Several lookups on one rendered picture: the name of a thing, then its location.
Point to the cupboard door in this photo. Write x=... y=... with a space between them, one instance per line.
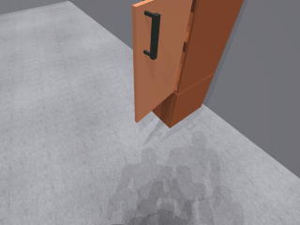
x=154 y=80

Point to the handle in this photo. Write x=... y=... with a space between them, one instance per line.
x=155 y=24

